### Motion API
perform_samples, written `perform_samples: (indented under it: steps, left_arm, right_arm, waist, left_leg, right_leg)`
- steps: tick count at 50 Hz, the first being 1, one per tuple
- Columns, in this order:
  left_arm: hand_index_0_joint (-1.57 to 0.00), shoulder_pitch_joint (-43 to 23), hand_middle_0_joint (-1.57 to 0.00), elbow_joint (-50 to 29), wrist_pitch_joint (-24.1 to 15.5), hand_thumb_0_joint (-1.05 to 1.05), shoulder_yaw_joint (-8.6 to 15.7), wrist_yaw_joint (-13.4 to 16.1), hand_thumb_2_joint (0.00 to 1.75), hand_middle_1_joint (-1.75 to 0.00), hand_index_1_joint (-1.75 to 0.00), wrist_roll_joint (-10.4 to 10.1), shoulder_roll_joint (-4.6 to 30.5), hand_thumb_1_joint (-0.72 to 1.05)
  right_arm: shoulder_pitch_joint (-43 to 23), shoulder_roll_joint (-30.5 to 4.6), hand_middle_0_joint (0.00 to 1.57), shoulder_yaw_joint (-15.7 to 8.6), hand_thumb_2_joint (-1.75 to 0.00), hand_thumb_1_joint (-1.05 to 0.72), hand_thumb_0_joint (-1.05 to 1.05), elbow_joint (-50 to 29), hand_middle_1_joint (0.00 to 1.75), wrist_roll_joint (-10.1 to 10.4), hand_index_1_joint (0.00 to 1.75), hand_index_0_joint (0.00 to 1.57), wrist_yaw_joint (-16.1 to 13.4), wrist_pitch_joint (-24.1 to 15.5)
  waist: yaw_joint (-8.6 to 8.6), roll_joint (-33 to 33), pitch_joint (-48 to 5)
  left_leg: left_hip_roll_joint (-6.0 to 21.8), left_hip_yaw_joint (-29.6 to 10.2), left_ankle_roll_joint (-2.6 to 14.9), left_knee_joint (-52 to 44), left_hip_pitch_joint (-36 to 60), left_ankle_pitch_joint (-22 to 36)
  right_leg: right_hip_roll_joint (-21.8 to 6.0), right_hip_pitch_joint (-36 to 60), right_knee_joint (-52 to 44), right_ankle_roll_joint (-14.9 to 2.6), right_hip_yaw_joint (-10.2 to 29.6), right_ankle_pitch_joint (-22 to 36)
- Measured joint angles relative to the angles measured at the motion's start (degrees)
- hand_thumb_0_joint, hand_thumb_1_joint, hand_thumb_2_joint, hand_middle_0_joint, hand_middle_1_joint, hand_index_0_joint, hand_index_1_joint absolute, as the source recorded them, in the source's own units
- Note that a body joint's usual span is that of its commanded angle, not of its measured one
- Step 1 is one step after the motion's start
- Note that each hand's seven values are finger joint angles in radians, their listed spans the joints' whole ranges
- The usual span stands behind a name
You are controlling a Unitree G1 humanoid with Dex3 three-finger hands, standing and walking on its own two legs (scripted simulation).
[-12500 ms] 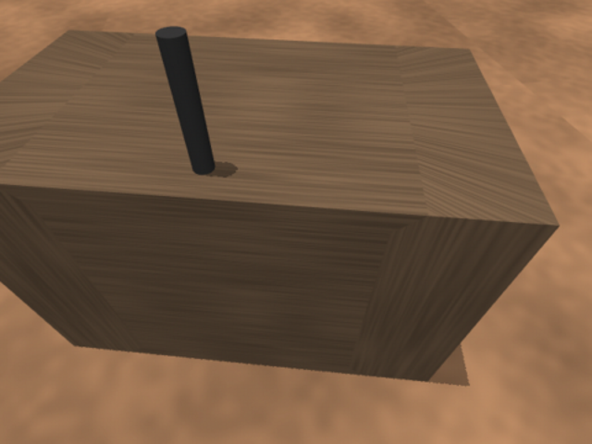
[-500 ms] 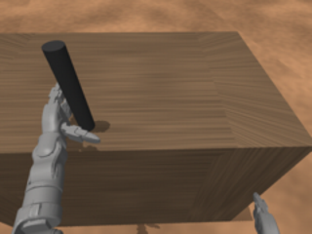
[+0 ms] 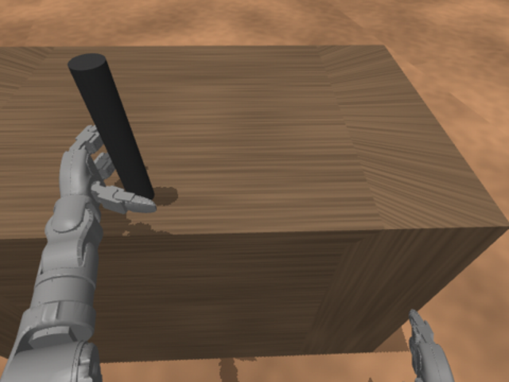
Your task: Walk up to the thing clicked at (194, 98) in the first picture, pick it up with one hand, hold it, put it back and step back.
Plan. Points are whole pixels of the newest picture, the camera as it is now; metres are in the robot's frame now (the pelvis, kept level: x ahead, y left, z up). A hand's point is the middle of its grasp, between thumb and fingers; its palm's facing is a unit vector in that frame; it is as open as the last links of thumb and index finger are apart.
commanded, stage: close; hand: left
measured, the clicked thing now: (120, 142) +0.43 +0.20 +0.17
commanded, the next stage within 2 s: settle in 0.42 s
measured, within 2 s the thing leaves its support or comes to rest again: leaves its support in 0.80 s
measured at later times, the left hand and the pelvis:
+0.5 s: hand (141, 172) +0.43 +0.19 +0.10, palm faces +0.16 -0.99 +0.01, open 6.3 cm; pelvis +0.00 +0.00 -0.01, yaw -1 degrees
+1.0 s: hand (129, 153) +0.44 +0.20 +0.14, palm faces +0.16 -0.99 -0.02, open 5.5 cm; pelvis +0.01 +0.00 -0.01, yaw +0 degrees
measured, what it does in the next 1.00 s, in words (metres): stands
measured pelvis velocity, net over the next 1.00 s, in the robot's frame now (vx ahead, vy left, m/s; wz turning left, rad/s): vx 0.01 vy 0.00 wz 0.00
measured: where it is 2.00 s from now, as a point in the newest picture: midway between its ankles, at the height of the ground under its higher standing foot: outside the picture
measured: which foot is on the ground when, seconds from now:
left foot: down 0.00-1.00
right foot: down 0.00-1.00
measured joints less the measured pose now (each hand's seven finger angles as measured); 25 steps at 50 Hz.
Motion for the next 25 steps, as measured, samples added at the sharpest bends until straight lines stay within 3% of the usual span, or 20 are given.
perform_samples:
  steps: [11,23,25]
  left_arm:
    - [-0.73,-5.48,-0.72,7.35,-2.76,-0.01,0.53,0.31,0.41,-0.58,-0.57,0.52,0.33,-0.35]
    - [-1.13,-4.15,-1.12,8.01,-5.52,-0.01,0.80,1.35,0.75,-0.98,-0.97,0.99,-0.52,-0.05]
    - [-1.14,-3.65,-1.13,7.37,-6.20,0.00,0.86,1.06,0.80,-1.01,-1.01,0.87,-0.64,-0.03]
  right_arm:
    - [1.07,-0.32,0.05,-0.09,-0.05,0.51,-0.01,-1.74,0.05,-0.03,0.05,0.06,0.43,0.08]
    - [1.16,-0.21,0.05,-0.48,-0.05,0.50,-0.01,-2.58,0.05,-0.38,0.05,0.06,0.37,1.21]
    - [1.06,-0.05,0.05,-0.42,-0.05,0.50,-0.01,-2.85,0.05,-0.42,0.05,0.06,0.36,1.45]
  waist:
    - [-1.06,-0.29,-0.43]
    - [-1.16,-0.12,-1.14]
    - [-1.14,-0.18,-1.19]
  left_leg:
    - [0.23,0.68,0.00,1.52,-3.03,-0.39]
    - [0.36,0.61,-0.05,3.54,-5.65,-1.43]
    - [0.35,0.55,-0.06,3.88,-6.01,-1.62]
  right_leg:
    - [0.27,-3.41,1.65,0.02,0.73,-0.18]
    - [0.41,-6.04,3.64,-0.03,0.69,-1.18]
    - [0.40,-6.39,4.02,-0.04,0.64,-1.40]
